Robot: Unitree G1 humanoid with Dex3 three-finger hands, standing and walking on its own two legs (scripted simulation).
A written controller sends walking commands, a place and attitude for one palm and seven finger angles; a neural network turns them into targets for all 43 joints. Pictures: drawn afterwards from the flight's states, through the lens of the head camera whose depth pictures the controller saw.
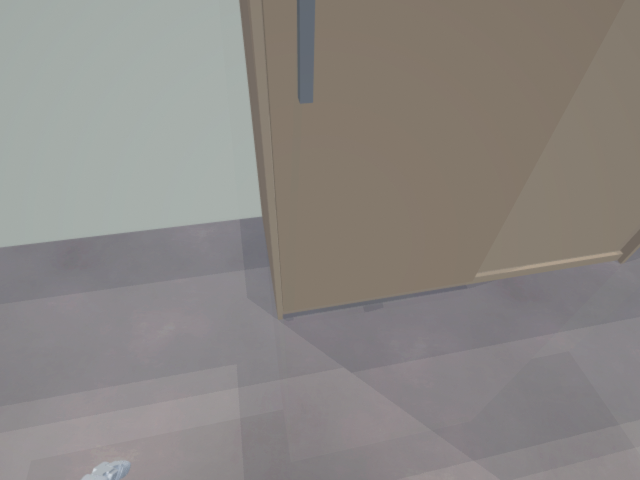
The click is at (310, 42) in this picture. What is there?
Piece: wardrobe's sliding door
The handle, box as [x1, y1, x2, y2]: [297, 0, 314, 103]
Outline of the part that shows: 314,0 297,0 298,98 300,103 312,102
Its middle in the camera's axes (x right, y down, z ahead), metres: -0.03 -0.35 +0.70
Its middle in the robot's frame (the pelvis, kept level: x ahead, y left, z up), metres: +0.78 +0.08 +0.20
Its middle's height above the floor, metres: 0.97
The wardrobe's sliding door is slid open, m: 0.00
